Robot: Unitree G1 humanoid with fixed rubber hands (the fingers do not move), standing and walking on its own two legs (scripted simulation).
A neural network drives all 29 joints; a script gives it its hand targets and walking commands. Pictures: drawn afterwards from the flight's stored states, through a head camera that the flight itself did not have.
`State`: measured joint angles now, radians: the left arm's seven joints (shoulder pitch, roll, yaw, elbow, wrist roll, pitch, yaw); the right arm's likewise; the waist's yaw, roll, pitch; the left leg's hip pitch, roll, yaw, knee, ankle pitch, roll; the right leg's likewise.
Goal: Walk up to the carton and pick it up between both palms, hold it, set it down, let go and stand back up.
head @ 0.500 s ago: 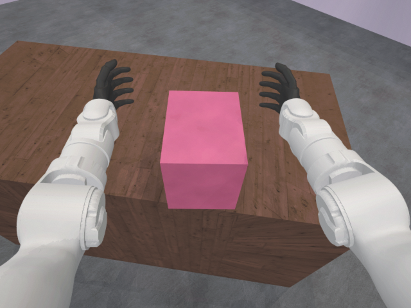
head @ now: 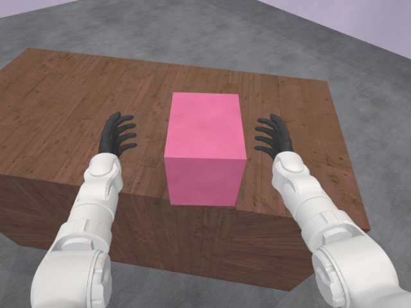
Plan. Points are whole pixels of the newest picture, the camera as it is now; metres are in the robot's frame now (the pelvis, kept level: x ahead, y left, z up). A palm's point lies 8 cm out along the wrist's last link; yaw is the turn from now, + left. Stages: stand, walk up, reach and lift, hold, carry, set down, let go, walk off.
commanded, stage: set down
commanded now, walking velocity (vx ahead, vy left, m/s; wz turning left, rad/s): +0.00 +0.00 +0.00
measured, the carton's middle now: (204, 149) +0.50 +0.04 -0.01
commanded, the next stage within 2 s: let go in 1.78 s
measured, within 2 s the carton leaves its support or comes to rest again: neither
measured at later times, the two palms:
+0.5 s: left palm (105, 199) +0.33 +0.23 +0.03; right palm (287, 196) +0.34 -0.13 +0.03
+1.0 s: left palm (101, 248) +0.25 +0.23 -0.02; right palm (301, 246) +0.26 -0.16 -0.02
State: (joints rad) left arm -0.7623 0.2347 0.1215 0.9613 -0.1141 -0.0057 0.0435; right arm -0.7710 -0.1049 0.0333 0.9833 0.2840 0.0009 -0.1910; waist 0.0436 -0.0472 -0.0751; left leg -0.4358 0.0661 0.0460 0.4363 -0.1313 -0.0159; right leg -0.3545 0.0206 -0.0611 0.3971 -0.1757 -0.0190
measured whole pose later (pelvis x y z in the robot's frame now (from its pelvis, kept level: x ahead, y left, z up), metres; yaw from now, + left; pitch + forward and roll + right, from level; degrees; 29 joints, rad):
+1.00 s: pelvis +0.02 +0.01 +0.00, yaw +0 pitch -1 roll +0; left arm 0.04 0.20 0.01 0.50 -0.12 -0.17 0.03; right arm 0.02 -0.07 0.05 0.61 0.14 -0.27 -0.07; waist 0.05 -0.05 0.04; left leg -0.20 0.04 0.05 0.39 -0.17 -0.01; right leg -0.13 0.00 -0.02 0.36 -0.22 0.00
